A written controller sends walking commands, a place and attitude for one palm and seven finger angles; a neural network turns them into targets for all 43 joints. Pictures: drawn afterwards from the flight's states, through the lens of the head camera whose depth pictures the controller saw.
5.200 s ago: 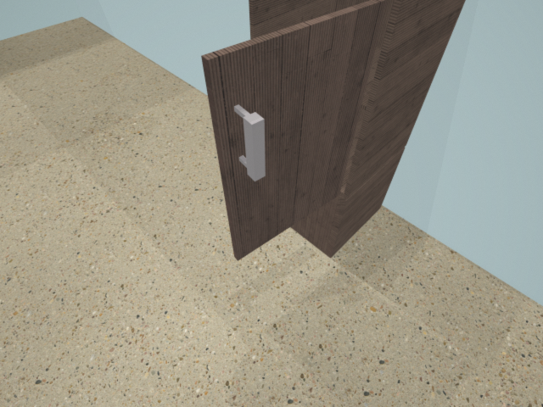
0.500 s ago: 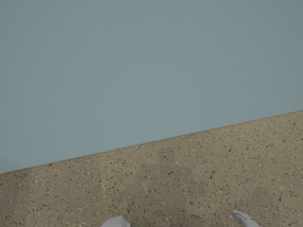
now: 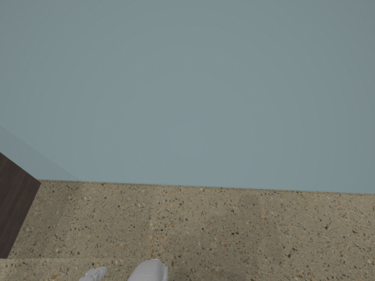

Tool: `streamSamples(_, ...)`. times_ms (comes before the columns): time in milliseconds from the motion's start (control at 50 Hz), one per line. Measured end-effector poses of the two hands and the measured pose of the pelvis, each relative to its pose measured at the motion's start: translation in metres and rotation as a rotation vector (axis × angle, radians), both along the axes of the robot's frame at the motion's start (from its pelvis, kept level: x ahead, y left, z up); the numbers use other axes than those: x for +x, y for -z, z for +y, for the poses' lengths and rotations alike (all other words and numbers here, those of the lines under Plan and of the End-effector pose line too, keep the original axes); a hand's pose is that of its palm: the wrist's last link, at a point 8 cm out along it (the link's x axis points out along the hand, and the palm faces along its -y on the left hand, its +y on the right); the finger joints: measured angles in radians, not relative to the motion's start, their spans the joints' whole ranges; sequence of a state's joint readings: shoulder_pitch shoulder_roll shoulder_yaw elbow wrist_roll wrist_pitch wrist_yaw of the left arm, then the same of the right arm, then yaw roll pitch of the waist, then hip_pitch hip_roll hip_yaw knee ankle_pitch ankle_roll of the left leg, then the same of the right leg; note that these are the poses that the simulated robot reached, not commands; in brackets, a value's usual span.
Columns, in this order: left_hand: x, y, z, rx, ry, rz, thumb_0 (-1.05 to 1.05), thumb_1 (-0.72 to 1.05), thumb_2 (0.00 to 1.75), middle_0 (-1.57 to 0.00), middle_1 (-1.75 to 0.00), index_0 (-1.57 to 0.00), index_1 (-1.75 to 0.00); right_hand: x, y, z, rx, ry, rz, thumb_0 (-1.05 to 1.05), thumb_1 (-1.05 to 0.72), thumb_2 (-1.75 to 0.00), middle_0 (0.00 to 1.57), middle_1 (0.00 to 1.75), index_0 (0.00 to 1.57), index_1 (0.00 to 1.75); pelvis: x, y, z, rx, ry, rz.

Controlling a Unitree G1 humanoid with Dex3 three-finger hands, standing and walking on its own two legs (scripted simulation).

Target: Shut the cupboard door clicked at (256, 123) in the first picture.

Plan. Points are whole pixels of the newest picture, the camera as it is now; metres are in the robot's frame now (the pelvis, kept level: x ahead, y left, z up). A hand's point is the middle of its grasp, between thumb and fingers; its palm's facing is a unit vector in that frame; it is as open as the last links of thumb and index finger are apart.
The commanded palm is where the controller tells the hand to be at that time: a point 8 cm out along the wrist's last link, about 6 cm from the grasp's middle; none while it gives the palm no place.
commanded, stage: turn to face it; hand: left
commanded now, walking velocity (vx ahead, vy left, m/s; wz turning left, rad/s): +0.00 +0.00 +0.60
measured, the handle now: out of the picture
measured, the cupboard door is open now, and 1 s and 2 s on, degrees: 82 82 82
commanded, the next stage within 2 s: none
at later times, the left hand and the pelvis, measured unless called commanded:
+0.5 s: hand out of the picture +0.07 +0.23 -0.15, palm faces +0.30 -0.91 -0.29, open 7.4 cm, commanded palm none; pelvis +0.02 -0.02 +0.00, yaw +17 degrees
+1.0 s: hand out of the picture -0.03 +0.22 -0.17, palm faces +0.58 -0.78 -0.24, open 7.4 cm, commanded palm none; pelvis +0.02 +0.00 +0.00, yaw +35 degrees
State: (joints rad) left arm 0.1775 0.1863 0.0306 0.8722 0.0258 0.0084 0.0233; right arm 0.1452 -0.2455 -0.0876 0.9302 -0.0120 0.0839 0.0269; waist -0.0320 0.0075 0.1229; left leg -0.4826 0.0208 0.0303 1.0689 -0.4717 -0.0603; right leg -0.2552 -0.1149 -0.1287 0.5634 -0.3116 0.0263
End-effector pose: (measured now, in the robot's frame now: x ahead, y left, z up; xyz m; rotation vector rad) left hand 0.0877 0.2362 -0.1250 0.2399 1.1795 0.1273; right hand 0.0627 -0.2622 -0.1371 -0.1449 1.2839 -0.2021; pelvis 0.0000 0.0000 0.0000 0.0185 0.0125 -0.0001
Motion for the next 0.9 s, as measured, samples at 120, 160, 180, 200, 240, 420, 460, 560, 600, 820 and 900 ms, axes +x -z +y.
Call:
streamSamples(120,-0.039,0.020,0.010,-0.056,-0.117,0.050,0.00,0.90,0.89,-0.20,-0.30,-0.20,-0.30,0.051,-0.010,0.018,-0.032,-0.141,-0.046,0.01,-0.90,-0.90,0.20,0.30,0.19,0.30,0.005,0.004,0.009,-0.003,-0.089,0.004)
streamSamples(160,-0.052,0.032,0.021,-0.065,-0.163,0.072,0.00,0.90,0.89,-0.20,-0.30,-0.20,-0.30,0.068,-0.010,0.026,-0.051,-0.189,-0.085,0.01,-0.90,-0.90,0.20,0.30,0.19,0.30,0.006,0.013,0.015,-0.014,-0.116,0.008)
streamSamples(180,-0.058,0.034,0.027,-0.060,-0.180,0.089,0.00,0.90,0.89,-0.20,-0.30,-0.20,-0.30,0.074,-0.011,0.030,-0.057,-0.206,-0.098,0.01,-0.90,-0.90,0.20,0.30,0.19,0.30,0.005,0.013,0.016,-0.014,-0.123,0.006)
streamSamples(200,-0.062,0.035,0.031,-0.053,-0.196,0.104,0.00,0.90,0.89,-0.20,-0.30,-0.20,-0.30,0.078,-0.013,0.033,-0.061,-0.220,-0.109,0.01,-0.90,-0.90,0.20,0.30,0.19,0.30,0.005,0.012,0.016,-0.017,-0.130,0.005)
streamSamples(240,-0.066,0.031,0.039,-0.040,-0.225,0.113,0.00,0.91,0.90,-0.20,-0.30,-0.20,-0.30,0.082,-0.019,0.038,-0.070,-0.238,-0.119,0.01,-0.90,-0.90,0.20,0.30,0.20,0.30,0.006,0.008,0.016,-0.026,-0.148,0.005)
streamSamples(420,-0.048,0.000,0.045,0.010,-0.293,-0.006,0.00,0.91,0.90,-0.20,-0.30,-0.20,-0.30,0.080,-0.017,0.035,-0.039,-0.302,-0.048,0.00,-0.90,-0.90,0.20,0.30,0.20,0.30,0.011,-0.004,0.001,-0.046,-0.245,-0.002)
streamSamples(460,-0.044,-0.004,0.040,0.023,-0.307,-0.036,0.00,0.91,0.90,-0.20,-0.30,-0.20,-0.30,0.081,-0.011,0.030,-0.026,-0.313,-0.027,0.01,-0.90,-0.90,0.20,0.30,0.20,0.30,0.013,-0.002,-0.006,-0.045,-0.273,-0.001)
streamSamples(560,-0.053,-0.005,0.021,0.057,-0.348,-0.072,0.00,0.91,0.90,-0.20,-0.30,-0.20,-0.30,0.096,0.007,0.016,-0.005,-0.352,-0.001,0.01,-0.90,-0.90,0.20,0.30,0.20,0.30,0.017,0.007,-0.021,-0.022,-0.347,-0.004)
streamSamples(600,-0.063,-0.005,0.013,0.044,-0.373,-0.053,0.00,0.91,0.90,-0.20,-0.30,-0.20,-0.30,0.104,0.005,0.017,-0.006,-0.371,0.005,0.01,-0.90,-0.90,0.20,0.30,0.20,0.30,0.018,0.005,-0.021,-0.022,-0.375,-0.010)
streamSamples(820,-0.135,0.034,0.004,-0.077,-0.567,0.046,0.00,0.90,0.89,-0.20,-0.30,-0.20,-0.30,0.159,-0.008,0.075,-0.045,-0.587,-0.073,0.01,-0.90,-0.90,0.20,0.30,0.19,0.30,0.017,0.015,0.000,-0.016,-0.533,0.001)
streamSamples(900,-0.154,0.031,0.012,-0.066,-0.632,0.094,0.00,0.91,0.90,-0.20,-0.30,-0.20,-0.30,0.164,-0.017,0.091,-0.056,-0.637,-0.095,0.01,-0.90,-0.90,0.20,0.30,0.20,0.30,0.016,0.007,0.001,-0.028,-0.566,0.000)
